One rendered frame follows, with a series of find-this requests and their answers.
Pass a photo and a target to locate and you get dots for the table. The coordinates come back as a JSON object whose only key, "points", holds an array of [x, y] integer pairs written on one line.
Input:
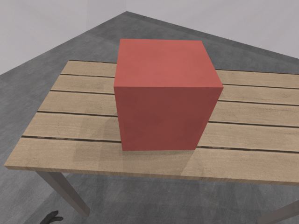
{"points": [[252, 135]]}

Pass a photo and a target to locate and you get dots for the carton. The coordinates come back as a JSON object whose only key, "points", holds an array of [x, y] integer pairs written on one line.
{"points": [[165, 93]]}

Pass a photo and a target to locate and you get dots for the robot left hand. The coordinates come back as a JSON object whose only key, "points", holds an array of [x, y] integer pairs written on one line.
{"points": [[51, 218]]}

